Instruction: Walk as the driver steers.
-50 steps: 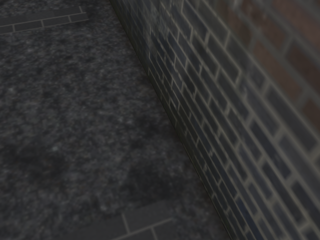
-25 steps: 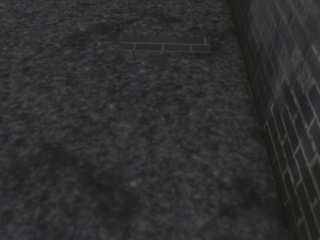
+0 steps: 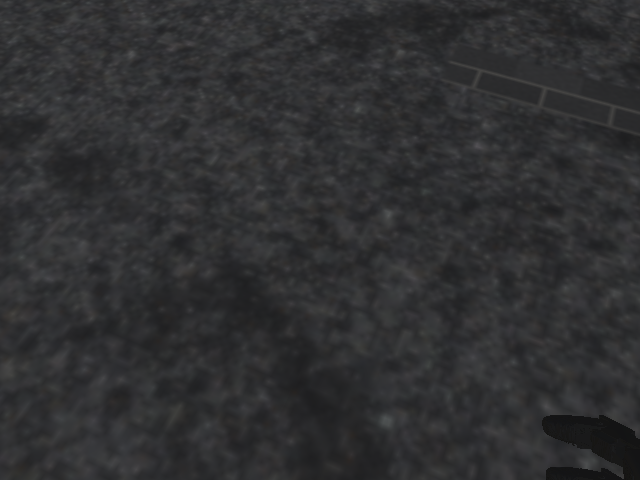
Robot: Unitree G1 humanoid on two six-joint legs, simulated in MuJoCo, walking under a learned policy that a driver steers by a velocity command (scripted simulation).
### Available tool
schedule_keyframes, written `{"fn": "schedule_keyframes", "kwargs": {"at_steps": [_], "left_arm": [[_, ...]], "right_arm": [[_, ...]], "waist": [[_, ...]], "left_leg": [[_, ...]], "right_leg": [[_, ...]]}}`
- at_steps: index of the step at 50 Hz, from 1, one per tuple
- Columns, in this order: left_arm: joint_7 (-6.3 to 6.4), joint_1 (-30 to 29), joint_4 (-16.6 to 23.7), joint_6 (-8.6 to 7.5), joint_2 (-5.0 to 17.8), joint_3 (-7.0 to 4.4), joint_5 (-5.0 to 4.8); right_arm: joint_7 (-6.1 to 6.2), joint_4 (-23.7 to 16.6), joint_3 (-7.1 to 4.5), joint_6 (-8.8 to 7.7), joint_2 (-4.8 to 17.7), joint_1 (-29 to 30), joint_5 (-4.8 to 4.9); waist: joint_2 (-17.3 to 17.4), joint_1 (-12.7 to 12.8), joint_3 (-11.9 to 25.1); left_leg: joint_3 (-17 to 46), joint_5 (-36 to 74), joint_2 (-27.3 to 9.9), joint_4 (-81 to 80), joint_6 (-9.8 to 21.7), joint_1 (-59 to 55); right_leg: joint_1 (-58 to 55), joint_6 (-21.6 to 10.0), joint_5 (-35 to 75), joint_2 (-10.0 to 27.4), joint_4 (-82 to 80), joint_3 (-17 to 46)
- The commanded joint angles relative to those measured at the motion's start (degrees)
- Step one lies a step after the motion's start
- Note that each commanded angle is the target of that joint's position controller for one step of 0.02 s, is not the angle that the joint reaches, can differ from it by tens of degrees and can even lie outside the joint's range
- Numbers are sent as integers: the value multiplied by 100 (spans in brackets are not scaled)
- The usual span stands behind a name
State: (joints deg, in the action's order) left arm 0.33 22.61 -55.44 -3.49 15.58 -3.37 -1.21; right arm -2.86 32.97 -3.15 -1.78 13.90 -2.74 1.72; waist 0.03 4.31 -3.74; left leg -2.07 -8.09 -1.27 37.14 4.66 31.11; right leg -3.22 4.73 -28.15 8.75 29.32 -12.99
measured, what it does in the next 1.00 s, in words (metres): walks ahead, turning right: right foot, then left foot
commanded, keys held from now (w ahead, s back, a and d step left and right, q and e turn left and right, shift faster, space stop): e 1.00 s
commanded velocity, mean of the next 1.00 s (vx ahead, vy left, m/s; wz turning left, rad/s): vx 0.11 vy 0.00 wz -0.40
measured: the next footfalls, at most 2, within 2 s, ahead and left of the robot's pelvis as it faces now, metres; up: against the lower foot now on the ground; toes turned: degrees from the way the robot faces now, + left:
right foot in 0.48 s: +0.35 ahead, -0.11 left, +0.00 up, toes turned -10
left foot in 0.92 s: +0.38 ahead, +0.11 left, +0.00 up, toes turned -31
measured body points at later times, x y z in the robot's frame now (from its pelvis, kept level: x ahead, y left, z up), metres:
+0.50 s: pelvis +0.22 +0.00 +0.01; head +0.25 -0.02 +0.46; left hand +0.41 +0.24 -0.09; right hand +0.31 -0.30 -0.11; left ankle +0.12 +0.11 -0.70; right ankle +0.31 -0.10 -0.71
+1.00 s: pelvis +0.28 +0.03 +0.02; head +0.31 +0.03 +0.47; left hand +0.56 +0.21 -0.07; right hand +0.26 -0.28 -0.07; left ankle +0.34 +0.13 -0.71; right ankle +0.27 -0.09 -0.68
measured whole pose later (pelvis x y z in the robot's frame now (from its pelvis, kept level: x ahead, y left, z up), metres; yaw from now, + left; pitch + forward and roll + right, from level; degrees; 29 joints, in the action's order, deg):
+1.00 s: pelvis +0.28 +0.03 +0.02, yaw -28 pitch +2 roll +0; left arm 1.3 8.9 -35.2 2.9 18.7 -4.8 -0.8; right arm 1.1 43.1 -3.9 -0.9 16.1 -10.0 -1.9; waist -2.7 0.3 -1.4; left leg 2.5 -13.6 1.2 28.6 0.5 17.0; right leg 28.9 -0.2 -23.3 -8.4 46.6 10.6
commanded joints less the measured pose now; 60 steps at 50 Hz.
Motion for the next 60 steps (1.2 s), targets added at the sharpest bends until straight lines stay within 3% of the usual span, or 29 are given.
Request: {"fn": "schedule_keyframes", "kwargs": {"at_steps": [1,2,3,4,5,7,9,11,17,21,23,24,25,26,27,29,30,33,37,42,45,46,47,48,49,50,52,56,60], "left_arm": [[-152,605,440,-280,284,157,86],[-168,-24,438,-364,766,46,-235],[-95,-597,690,-335,884,7,-307],[-15,-790,726,-307,731,38,-184],[20,-734,679,-247,662,17,-110],[10,-355,505,-63,431,42,-132],[53,-276,422,90,289,21,-114],[80,-506,506,160,247,9,-71],[-222,-1618,1111,65,340,13,99],[-479,-1361,1250,110,581,-107,130],[-483,-702,1159,93,763,-235,129],[-392,-383,1182,70,1198,-378,159],[-237,-330,1266,66,1677,-460,199],[-239,-332,1418,20,1638,-394,311],[-246,-741,1630,18,1434,-390,217],[-160,-1260,1779,107,934,-266,-28],[-104,-1377,1827,167,831,-225,-27],[19,-1301,1952,306,998,-294,120],[153,-1280,2120,416,1165,-378,80],[149,-1311,2278,548,1099,-372,89],[142,-1429,2369,638,1048,-345,11],[160,-1354,2394,649,952,-312,-3],[145,-1301,2493,639,716,-248,13],[129,-1401,2635,561,877,-317,-19],[105,-1182,2491,517,1288,-447,94],[88,-984,2301,546,1333,-493,62],[111,-828,2160,660,1012,-422,66],[66,-1445,2473,675,714,-284,-49],[57,-1632,2628,655,575,-193,28]], "right_arm": [[101,400,-604,-81,1897,-2459,-156],[90,330,-405,-153,1298,-2264,-269],[72,366,-296,-207,1104,-1840,-304],[80,436,-242,-247,923,-1487,-180],[80,461,-210,-285,776,-1237,-145],[83,506,-182,-353,612,-976,-214],[122,594,-171,-370,635,-759,-284],[214,672,-166,-345,655,-575,-298],[542,1004,-168,-217,898,-688,-206],[638,986,-230,-36,1050,-389,-65],[672,961,-244,63,1038,-382,7],[671,953,-231,67,1018,-663,-67],[591,706,-94,25,580,-836,-415],[477,732,-39,-28,549,-1130,-309],[414,703,-92,-33,843,-878,-124],[497,664,-140,51,910,-331,-163],[546,629,-163,119,932,-259,-191],[556,638,-97,177,646,-343,-162],[547,663,-93,154,636,-311,-149],[458,618,-142,65,712,-298,-118],[376,729,-197,-6,731,-710,-104],[377,777,-268,-20,923,-890,-155],[406,711,-365,10,1398,-896,-301],[394,666,-405,13,1564,-741,-521],[410,465,-312,-28,1221,-375,-503],[442,373,-244,-33,959,-144,-398],[480,341,-186,-12,818,-133,-213],[552,402,-212,114,958,-648,-277],[529,429,-309,186,1247,-774,-231]], "waist": [[1869,-888,2811],[1204,-1073,2730],[840,-1024,1822],[455,-830,1356],[534,-626,1107],[539,-306,1064],[349,-124,923],[474,-107,627],[646,-437,427],[548,-263,438],[316,25,762],[-350,118,1053],[-1626,-250,1259],[-1458,-290,2445],[-859,-195,2329],[11,-294,1406],[-66,-398,1220],[-538,-451,1132],[-677,-347,1272],[-935,-255,1070],[-946,-493,1010],[-751,-514,1051],[354,-380,949],[1742,-331,701],[1185,-230,694],[775,-136,710],[601,-202,620],[870,-604,584],[1062,-745,756]], "left_leg": [[3758,723,-1973,-1318,1832,-5519],[3785,1381,-2080,-1719,1522,-5264],[2824,3013,-2014,-1596,1335,-4642],[2030,3602,-1739,-1483,1073,-3985],[1543,3759,-1537,-1571,879,-3467],[1077,3967,-1387,-1891,785,-2950],[645,4225,-1379,-2163,746,-2607],[158,3988,-1271,-2355,671,-2402],[-581,3199,-1140,-2382,502,-2658],[-542,3525,-1477,-1478,380,-3066],[-713,3822,-1158,-163,100,-2885],[-803,2762,-688,1052,-284,-2326],[-750,-2202,375,3006,-772,-444],[609,-3356,801,4259,-839,117],[1014,-2974,486,4414,-725,403],[894,-2158,94,3599,-663,561],[876,-1953,20,3111,-662,264],[664,-1720,231,1863,-771,-279],[742,-1236,316,1005,-891,-602],[768,-1167,378,168,-785,-853],[588,-579,394,-1166,-572,-1603],[805,-329,-20,-1586,-421,-2131],[1940,-248,-1193,-1935,112,-2550],[3146,737,-2078,-2278,911,-2155],[2942,1160,-2192,-2125,1050,-2036],[2299,1297,-1825,-1949,797,-2027],[1615,1503,-1422,-1762,566,-2281],[1000,1795,-1283,-1788,713,-2865],[774,1943,-1477,-1716,754,-2876]], "right_leg": [[3739,-326,-487,-825,4393,1016],[4023,-447,-702,-739,4835,1855],[4395,-518,-393,-585,4963,1768],[4390,-575,6,-365,4483,1828],[4166,-593,368,-252,4134,1878],[3592,-611,824,-226,3828,1929],[3431,-512,1173,-406,3639,1862],[3558,-411,1706,-492,3111,1804],[3237,-296,3005,-626,1045,1292],[3256,-612,2153,-679,691,1118],[2325,-931,2510,-1076,-12,845],[1417,-1229,4814,-788,-316,1533],[143,-2113,7865,539,-49,3515],[-539,-3039,7300,1282,-403,5060],[-346,-2891,5926,1075,-602,4680],[716,-2213,3854,541,-885,3879],[1244,-2048,3335,337,-1016,3691],[1665,-1865,3088,-30,-1138,3443],[1774,-1751,2227,-101,-1158,3622],[1814,-1588,1394,-180,-1131,4107],[1954,-1403,1598,-389,-825,4177],[2291,-1181,1261,-623,-511,3985],[3198,-874,305,-1178,542,3226],[3899,-578,-581,-1813,1977,2246],[3903,-387,-410,-1427,3113,2400],[3839,-304,-94,-1389,3537,2316],[4080,-89,362,-1318,4215,2184],[4312,161,681,-1061,3578,1712],[3508,148,263,-814,2373,1415]]}}
Velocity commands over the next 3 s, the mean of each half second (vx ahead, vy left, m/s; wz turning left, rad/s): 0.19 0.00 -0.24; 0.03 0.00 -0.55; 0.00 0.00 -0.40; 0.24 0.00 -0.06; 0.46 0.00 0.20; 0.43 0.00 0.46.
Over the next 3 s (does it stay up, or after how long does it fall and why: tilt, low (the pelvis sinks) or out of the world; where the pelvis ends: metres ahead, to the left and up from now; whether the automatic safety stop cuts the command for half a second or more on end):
stays up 0.74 -0.29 0.03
